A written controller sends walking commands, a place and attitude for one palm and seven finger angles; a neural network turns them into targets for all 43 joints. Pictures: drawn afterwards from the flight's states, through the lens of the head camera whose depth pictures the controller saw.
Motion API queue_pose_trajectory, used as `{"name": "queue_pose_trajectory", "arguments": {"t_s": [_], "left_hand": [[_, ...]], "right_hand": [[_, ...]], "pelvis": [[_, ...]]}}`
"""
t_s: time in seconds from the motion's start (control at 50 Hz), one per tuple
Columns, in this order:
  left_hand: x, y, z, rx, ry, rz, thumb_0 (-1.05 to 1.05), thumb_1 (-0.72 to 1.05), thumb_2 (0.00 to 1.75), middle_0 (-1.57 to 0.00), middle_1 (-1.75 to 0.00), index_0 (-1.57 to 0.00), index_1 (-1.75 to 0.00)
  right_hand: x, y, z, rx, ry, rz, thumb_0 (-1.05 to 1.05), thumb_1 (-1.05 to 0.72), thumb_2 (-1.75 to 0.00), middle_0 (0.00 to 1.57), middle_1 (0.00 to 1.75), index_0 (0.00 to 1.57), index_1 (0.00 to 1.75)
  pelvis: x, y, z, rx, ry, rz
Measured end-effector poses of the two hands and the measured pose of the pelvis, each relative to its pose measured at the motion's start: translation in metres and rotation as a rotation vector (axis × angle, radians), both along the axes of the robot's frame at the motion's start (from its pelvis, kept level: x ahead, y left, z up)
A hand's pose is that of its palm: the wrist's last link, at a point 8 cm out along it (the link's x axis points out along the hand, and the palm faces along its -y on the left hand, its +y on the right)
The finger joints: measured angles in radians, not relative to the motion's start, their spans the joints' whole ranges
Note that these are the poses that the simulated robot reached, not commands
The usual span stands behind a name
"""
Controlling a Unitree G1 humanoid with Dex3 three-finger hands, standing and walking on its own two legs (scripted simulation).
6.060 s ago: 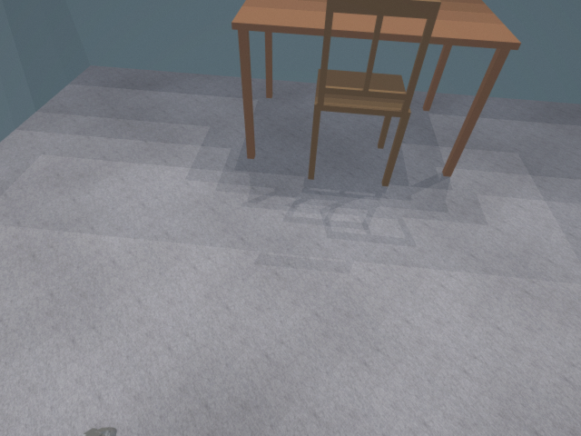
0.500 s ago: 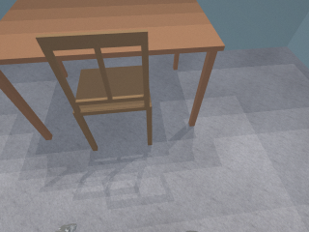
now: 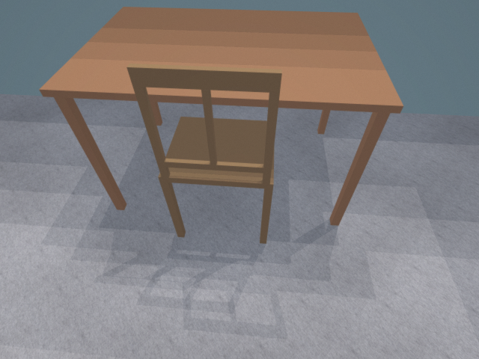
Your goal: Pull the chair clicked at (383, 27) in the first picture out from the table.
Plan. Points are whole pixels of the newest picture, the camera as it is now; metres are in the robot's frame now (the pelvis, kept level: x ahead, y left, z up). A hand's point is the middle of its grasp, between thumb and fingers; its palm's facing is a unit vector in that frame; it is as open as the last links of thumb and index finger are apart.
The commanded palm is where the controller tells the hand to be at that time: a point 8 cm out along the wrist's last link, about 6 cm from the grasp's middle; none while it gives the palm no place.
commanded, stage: take the last steps up to it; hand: left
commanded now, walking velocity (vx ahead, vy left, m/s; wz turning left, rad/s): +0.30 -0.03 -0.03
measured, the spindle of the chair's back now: (210, 129) +0.76 +0.18 -0.10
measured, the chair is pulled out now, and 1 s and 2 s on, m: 0.00 0.00 0.00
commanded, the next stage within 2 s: come to a stop and stand still in 0.76 s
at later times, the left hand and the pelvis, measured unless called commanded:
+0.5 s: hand (173, 312) +0.24 +0.18 -0.18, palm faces -0.06 -0.98 -0.21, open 7.4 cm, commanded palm none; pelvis +0.15 -0.01 -0.02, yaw -3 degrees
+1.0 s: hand (198, 284) +0.31 +0.14 -0.20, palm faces +0.07 -0.99 -0.14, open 7.3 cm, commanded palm none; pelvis +0.32 -0.03 -0.01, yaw -1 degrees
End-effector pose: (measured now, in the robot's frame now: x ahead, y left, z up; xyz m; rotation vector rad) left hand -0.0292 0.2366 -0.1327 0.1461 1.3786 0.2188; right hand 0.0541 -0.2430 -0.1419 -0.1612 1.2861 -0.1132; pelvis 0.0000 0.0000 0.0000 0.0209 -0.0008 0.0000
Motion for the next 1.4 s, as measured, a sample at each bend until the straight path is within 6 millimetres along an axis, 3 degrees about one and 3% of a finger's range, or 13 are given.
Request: {"name": "queue_pose_trajectory", "arguments": {"t_s": [0.1, 0.18, 0.28, 0.44, 0.54, 0.6, 0.78, 0.9, 1.0, 1.08, 1.16, 1.28, 1.4], "left_hand": [[-0.037, 0.013, -0.022, -0.059, 0.159, 0.057, 0.01, 0.91, 0.90, -0.20, -0.30, -0.20, -0.30], [-0.019, 0.021, -0.024, -0.083, 0.207, 0.026, 0.01, 0.91, 0.90, -0.20, -0.30, -0.20, -0.30], [0.055, 0.024, -0.020, -0.082, 0.093, -0.013, 0.01, 0.91, 0.90, -0.20, -0.30, -0.20, -0.30], [0.206, 0.004, -0.015, -0.045, -0.089, -0.113, 0.01, 0.91, 0.90, -0.20, -0.30, -0.20, -0.30], [0.295, -0.023, -0.020, -0.004, -0.188, -0.181, 0.01, 0.91, 0.90, -0.20, -0.30, -0.20, -0.30], [0.319, -0.038, -0.015, 0.000, -0.224, -0.166, 0.00, 0.91, 0.90, -0.20, -0.30, -0.20, -0.30], [0.329, -0.052, -0.002, -0.005, -0.117, -0.105, 0.00, 0.94, 0.90, -0.20, -0.30, -0.20, -0.30], [0.329, -0.053, -0.017, -0.056, -0.044, -0.044, 0.00, 0.92, 0.90, -0.20, -0.30, -0.20, -0.30], [0.332, -0.049, -0.038, -0.090, 0.035, 0.005, 0.01, 0.91, 0.90, -0.20, -0.30, -0.20, -0.30], [0.339, -0.048, -0.035, -0.088, 0.078, -0.009, 0.01, 0.91, 0.90, -0.20, -0.30, -0.20, -0.30], [0.348, -0.040, -0.027, -0.053, 0.075, -0.028, 0.01, 0.91, 0.90, -0.20, -0.30, -0.20, -0.30], [0.355, -0.035, -0.019, 0.023, 0.013, -0.047, 0.00, 0.91, 0.90, -0.20, -0.30, -0.20, -0.30], [0.341, -0.060, -0.012, 0.068, -0.031, -0.076, 0.00, 0.91, 0.90, -0.20, -0.30, -0.20, -0.30]], "right_hand": [[0.042, 0.027, 0.001, -0.029, -0.102, 0.031, 0.00, -0.91, -0.90, 0.20, 0.30, 0.20, 0.30], [0.043, 0.043, 0.006, -0.029, -0.108, -0.008, 0.00, -0.91, -0.90, 0.20, 0.30, 0.20, 0.30], [0.022, 0.040, 0.006, -0.046, -0.001, -0.063, -0.01, -0.94, -0.90, 0.20, 0.30, 0.20, 0.30], [-0.003, 0.033, -0.009, 0.010, 0.209, -0.156, 0.00, -0.92, -0.90, 0.20, 0.30, 0.20, 0.30], [0.013, 0.012, -0.032, 0.053, 0.304, -0.200, 0.00, -0.91, -0.90, 0.20, 0.30, 0.20, 0.30], [0.047, -0.005, -0.031, 0.053, 0.293, -0.191, 0.00, -0.91, -0.90, 0.20, 0.30, 0.20, 0.30], [0.213, -0.036, -0.009, 0.012, 0.020, -0.109, 0.00, -0.91, -0.90, 0.20, 0.30, 0.20, 0.30], [0.302, -0.022, -0.002, 0.007, -0.078, -0.031, 0.00, -0.91, -0.90, 0.20, 0.30, 0.20, 0.30], [0.350, 0.002, -0.001, -0.012, -0.115, 0.015, 0.00, -0.91, -0.90, 0.20, 0.30, 0.20, 0.30], [0.365, 0.014, 0.002, -0.007, -0.122, -0.006, 0.00, -0.91, -0.90, 0.20, 0.30, 0.20, 0.30], [0.365, 0.007, 0.002, -0.009, -0.116, -0.024, -0.02, -0.92, -0.90, 0.20, 0.30, 0.20, 0.30], [0.341, -0.029, -0.005, -0.016, -0.088, -0.043, -0.01, -0.92, -0.90, 0.20, 0.30, 0.20, 0.30], [0.304, -0.067, -0.023, 0.016, -0.056, -0.091, 0.00, -0.91, -0.90, 0.20, 0.30, 0.20, 0.30]], "pelvis": [[0.020, 0.022, -0.013, -0.031, -0.003, -0.004], [0.039, 0.029, -0.010, -0.020, -0.015, -0.024], [0.066, 0.029, -0.003, -0.014, -0.017, -0.020], [0.124, 0.006, -0.010, 0.004, -0.008, -0.039], [0.171, -0.024, -0.029, -0.002, -0.002, -0.049], [0.191, -0.036, -0.026, -0.006, -0.010, -0.041], [0.253, -0.047, -0.003, -0.024, 0.006, -0.022], [0.294, -0.037, -0.006, -0.047, 0.000, -0.014], [0.325, -0.025, -0.015, -0.038, -0.018, -0.021], [0.329, -0.022, -0.011, -0.024, -0.020, -0.036], [0.319, -0.026, -0.008, -0.034, -0.014, -0.038], [0.301, -0.045, -0.011, -0.026, -0.012, -0.047], [0.292, -0.073, -0.018, -0.002, -0.030, -0.041]]}}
